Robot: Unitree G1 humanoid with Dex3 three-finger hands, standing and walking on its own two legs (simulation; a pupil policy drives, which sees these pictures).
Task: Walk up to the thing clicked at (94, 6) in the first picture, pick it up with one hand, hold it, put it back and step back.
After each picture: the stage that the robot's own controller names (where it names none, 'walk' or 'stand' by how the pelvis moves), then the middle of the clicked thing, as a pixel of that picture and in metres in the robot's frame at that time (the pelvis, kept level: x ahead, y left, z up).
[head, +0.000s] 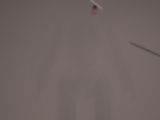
stand; (94, 9) +2.09 -0.15 -0.72
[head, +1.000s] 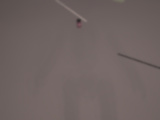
walk; (78, 23) +1.94 +0.21 -0.71
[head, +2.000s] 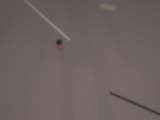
walk; (59, 45) +1.29 +0.39 -0.72
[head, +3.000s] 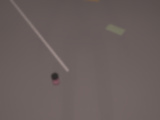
walk; (55, 79) +0.83 +0.31 -0.71
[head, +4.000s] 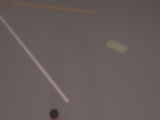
walk; (54, 116) +0.50 +0.21 -0.70
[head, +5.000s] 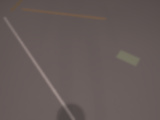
stand; out of the picture +0.35 +0.19 -0.71
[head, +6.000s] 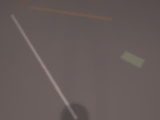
stand; out of the picture +0.37 +0.18 -0.72
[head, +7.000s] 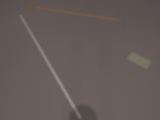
stand; out of the picture +0.38 +0.18 -0.72
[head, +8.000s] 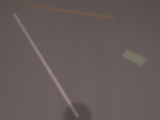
stand; out of the picture +0.38 +0.18 -0.72
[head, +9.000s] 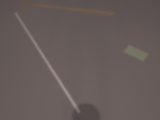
stand; out of the picture +0.39 +0.21 -0.71
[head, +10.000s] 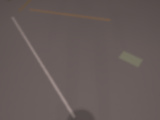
stand; out of the picture +0.39 +0.21 -0.72
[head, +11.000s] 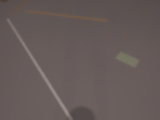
stand; out of the picture +0.37 +0.23 -0.73
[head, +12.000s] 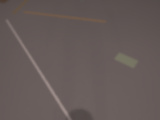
stand; out of the picture +0.37 +0.23 -0.73
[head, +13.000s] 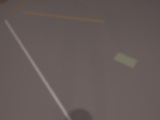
go down; out of the picture +0.37 +0.23 -0.73
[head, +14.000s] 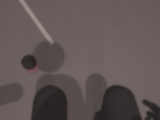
go down; (30, 64) +0.44 +0.24 -0.37
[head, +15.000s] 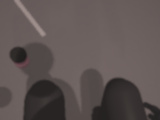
approach; (20, 58) +0.45 +0.25 -0.30
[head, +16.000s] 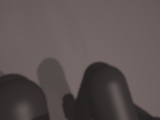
close in; out of the picture +0.43 +0.29 -0.22
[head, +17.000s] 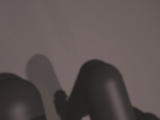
close; out of the picture +0.42 +0.30 -0.23
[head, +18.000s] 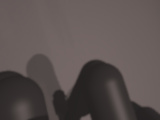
lift; out of the picture +0.39 +0.27 -0.23
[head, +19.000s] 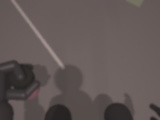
lift; (25, 83) +0.33 +0.20 -0.02
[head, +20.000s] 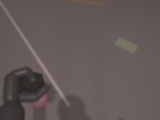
hold; (35, 90) +0.32 +0.18 +0.00
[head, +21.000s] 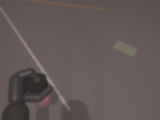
hold; (39, 90) +0.33 +0.17 +0.00
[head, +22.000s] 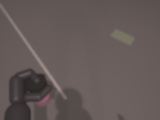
crouch; (39, 90) +0.34 +0.17 -0.04
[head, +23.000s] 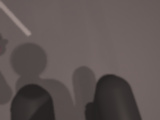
lower; out of the picture +0.47 +0.27 -0.11
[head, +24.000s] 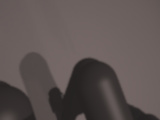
lower; out of the picture +0.43 +0.30 -0.23
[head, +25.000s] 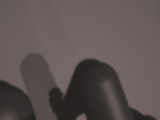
lower; out of the picture +0.43 +0.30 -0.23
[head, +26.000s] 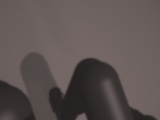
lower; out of the picture +0.43 +0.30 -0.23
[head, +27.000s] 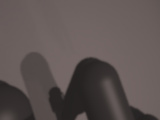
lower; out of the picture +0.43 +0.30 -0.23
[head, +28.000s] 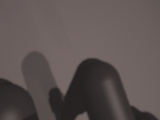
open; out of the picture +0.43 +0.29 -0.23
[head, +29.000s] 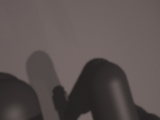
stand; out of the picture +0.42 +0.30 -0.23
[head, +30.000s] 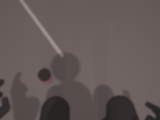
walk; (45, 77) +0.44 +0.22 -0.45
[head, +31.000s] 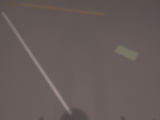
stand; out of the picture +0.38 +0.20 -0.66
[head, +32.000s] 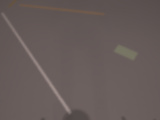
stand; out of the picture +0.39 +0.21 -0.66
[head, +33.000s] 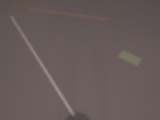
stand; out of the picture +0.39 +0.20 -0.71
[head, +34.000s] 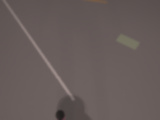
walk; (60, 116) +0.42 +0.17 -0.71
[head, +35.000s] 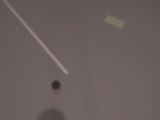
walk; (56, 87) +0.61 +0.19 -0.71
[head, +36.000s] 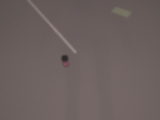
walk; (65, 61) +0.96 +0.25 -0.70
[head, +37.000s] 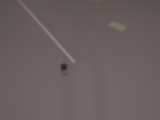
stand; (64, 69) +1.00 +0.22 -0.72
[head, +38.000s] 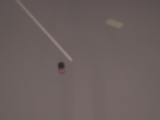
stand; (61, 68) +1.00 +0.24 -0.73
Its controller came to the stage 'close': yes
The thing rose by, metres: 0.71
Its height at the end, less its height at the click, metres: +0.00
